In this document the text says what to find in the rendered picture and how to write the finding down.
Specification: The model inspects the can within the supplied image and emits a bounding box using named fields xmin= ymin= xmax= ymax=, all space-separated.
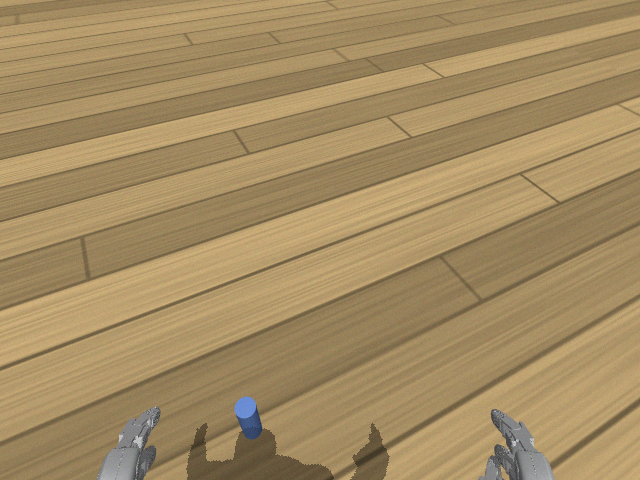
xmin=235 ymin=397 xmax=262 ymax=439

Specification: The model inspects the right robot hand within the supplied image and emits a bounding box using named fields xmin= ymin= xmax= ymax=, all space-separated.
xmin=478 ymin=409 xmax=555 ymax=480

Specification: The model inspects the left robot hand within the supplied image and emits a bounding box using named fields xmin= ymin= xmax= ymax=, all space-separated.
xmin=96 ymin=406 xmax=160 ymax=480

